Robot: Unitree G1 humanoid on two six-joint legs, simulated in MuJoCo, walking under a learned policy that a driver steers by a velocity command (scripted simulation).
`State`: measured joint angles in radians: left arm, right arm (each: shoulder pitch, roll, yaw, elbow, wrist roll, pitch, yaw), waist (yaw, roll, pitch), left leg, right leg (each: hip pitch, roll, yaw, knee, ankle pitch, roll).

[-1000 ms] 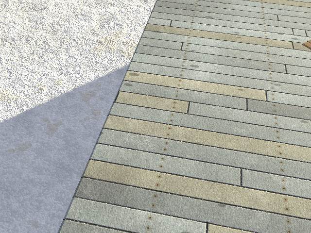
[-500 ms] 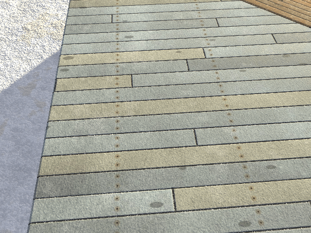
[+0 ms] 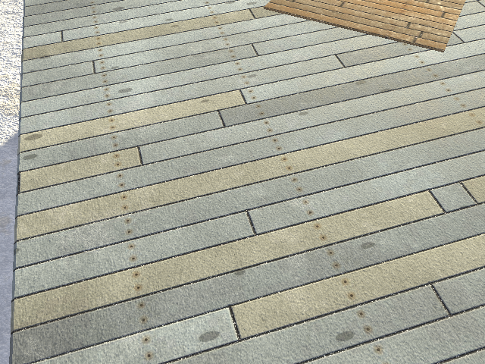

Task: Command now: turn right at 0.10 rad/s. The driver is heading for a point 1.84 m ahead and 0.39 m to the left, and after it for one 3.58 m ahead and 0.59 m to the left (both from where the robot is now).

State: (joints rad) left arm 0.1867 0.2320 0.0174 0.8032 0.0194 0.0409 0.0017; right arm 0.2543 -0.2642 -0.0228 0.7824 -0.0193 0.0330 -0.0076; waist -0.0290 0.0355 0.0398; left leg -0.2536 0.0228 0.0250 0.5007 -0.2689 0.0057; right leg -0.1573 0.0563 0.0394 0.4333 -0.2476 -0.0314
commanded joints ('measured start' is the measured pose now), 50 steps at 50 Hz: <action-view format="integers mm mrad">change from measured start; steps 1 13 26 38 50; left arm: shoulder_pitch -77 80 -35 -209 93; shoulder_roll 110 188 101 96 65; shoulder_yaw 10 45 21 9 36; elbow -56 62 60 -23 116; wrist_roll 4 3 23 4 -2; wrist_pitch -34 -33 -79 -87 -160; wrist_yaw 5 3 -55 -41 -2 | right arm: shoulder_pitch -30 -43 218 253 121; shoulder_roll -82 -75 -83 -112 1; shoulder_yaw -14 -23 -31 -35 -41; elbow -44 2 131 213 153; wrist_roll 0 -22 -2 -3 -8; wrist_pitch -9 -37 -119 -115 -56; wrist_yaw -1 26 14 4 36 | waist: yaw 3 61 17 29 4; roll -163 -171 38 78 -82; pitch -12 133 53 58 8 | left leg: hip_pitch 62 -198 290 310 -274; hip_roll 18 -5 190 207 82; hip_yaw -35 29 -215 -56 -77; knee -97 155 -396 -249 661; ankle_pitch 59 -170 149 715 34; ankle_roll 3 49 177 142 84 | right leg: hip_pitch -46 -33 -526 -268 -6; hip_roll -214 -296 -121 -50 -314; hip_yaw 193 369 -41 -139 28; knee -164 -311 588 130 -298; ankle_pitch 132 -481 40 123 174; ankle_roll -67 -200 -30 -71 -122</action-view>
